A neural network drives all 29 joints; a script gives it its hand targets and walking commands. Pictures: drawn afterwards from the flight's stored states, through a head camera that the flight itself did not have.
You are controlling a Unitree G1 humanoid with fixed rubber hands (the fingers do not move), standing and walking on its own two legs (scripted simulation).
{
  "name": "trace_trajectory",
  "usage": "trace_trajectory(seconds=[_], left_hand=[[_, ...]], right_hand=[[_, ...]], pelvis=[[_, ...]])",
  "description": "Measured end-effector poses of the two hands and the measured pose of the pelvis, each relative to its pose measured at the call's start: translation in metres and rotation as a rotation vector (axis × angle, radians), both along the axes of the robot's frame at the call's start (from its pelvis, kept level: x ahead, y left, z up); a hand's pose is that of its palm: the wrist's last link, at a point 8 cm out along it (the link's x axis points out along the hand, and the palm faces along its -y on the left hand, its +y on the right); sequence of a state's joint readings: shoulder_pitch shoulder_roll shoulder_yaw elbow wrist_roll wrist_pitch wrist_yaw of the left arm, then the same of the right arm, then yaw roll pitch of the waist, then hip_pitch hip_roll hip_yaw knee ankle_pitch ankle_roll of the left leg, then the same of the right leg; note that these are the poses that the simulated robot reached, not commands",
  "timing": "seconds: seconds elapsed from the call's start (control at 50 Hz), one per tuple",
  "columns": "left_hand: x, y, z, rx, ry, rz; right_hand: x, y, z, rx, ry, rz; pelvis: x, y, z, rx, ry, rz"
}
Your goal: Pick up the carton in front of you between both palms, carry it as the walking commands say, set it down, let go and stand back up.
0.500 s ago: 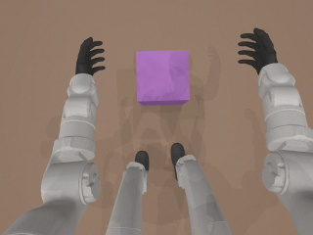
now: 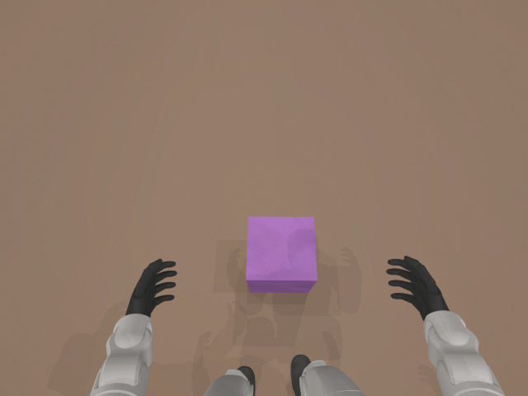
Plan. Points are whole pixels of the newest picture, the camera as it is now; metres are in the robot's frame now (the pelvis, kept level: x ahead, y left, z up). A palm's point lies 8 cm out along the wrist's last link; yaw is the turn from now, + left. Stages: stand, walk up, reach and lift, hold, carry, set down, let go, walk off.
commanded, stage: let go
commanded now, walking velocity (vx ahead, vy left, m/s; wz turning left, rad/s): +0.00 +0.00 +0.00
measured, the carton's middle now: (279, 257) +0.45 -0.03 -0.63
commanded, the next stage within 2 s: stand in 0.64 s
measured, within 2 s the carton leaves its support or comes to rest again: neither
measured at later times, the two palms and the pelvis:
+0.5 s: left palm (103, 365) +0.17 +0.24 -0.04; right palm (441, 357) +0.16 -0.22 -0.05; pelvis +0.00 +0.01 +0.02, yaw +0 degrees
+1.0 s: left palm (79, 385) +0.14 +0.29 -0.08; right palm (483, 354) +0.16 -0.29 -0.07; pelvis +0.03 +0.00 +0.01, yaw +0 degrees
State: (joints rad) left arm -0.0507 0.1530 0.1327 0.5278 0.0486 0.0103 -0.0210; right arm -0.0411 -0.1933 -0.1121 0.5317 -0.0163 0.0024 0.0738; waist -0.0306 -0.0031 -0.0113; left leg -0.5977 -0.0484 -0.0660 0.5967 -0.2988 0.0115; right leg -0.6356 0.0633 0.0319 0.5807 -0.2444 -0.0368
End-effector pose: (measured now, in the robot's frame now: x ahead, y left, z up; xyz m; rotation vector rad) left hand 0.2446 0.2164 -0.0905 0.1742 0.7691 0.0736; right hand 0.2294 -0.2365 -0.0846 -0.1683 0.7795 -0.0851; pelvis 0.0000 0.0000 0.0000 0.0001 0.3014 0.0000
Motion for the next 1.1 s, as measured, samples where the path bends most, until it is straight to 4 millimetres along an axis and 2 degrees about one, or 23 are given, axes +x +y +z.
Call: trace_trajectory(seconds=[0.1, 0.22, 0.32, 0.54, 0.62, 0.66, 0.8, 0.92, 1.1], left_hand=[[-0.031, 0.014, 0.016, -0.005, 0.004, 0.009], [-0.055, 0.026, 0.032, 0.001, 0.009, 0.005], [-0.065, 0.03, 0.044, 0.002, -0.009, -0.006], [-0.076, 0.025, 0.045, -0.002, 0.017, -0.005], [-0.08, 0.023, 0.043, -0.002, 0.019, -0.01], [-0.086, 0.024, 0.036, 0.017, 0.031, -0.005], [-0.107, 0.06, 0.015, 0.14, 0.116, 0.048], [-0.107, 0.074, 0.01, 0.183, 0.176, 0.068], [-0.087, 0.07, 0.01, 0.175, 0.186, 0.065]], right_hand=[[-0.031, 0.007, 0.019, -0.006, 0.007, 0.002], [-0.053, 0.008, 0.031, -0.003, 0.017, -0.001], [-0.059, 0.01, 0.036, 0.001, 0.003, -0.003], [-0.07, 0.018, 0.033, 0.014, 0.024, 0.012], [-0.075, 0.014, 0.033, 0.002, 0.037, -0.006], [-0.077, 0.009, 0.029, -0.015, 0.053, -0.016], [-0.086, -0.034, 0.018, -0.168, 0.105, -0.019], [-0.076, -0.052, 0.016, -0.215, 0.134, -0.03], [-0.062, -0.05, 0.01, -0.214, 0.165, -0.027]], pelvis=[[0.011, 0.003, 0.01, -0.003, -0.106, -0.001], [0.018, 0.008, 0.016, -0.008, -0.221, -0.001], [0.017, 0.011, 0.018, -0.009, -0.297, -0.001], [-0.001, 0.012, 0.015, -0.007, -0.394, -0.007], [-0.004, 0.01, 0.014, -0.005, -0.412, -0.003], [-0.005, 0.008, 0.012, -0.006, -0.402, -0.006], [0.007, 0.003, 0.007, -0.005, -0.324, 0.006], [0.021, 0.003, 0.008, -0.009, -0.302, 0.01], [0.035, 0.004, 0.01, -0.005, -0.295, 0.013]])
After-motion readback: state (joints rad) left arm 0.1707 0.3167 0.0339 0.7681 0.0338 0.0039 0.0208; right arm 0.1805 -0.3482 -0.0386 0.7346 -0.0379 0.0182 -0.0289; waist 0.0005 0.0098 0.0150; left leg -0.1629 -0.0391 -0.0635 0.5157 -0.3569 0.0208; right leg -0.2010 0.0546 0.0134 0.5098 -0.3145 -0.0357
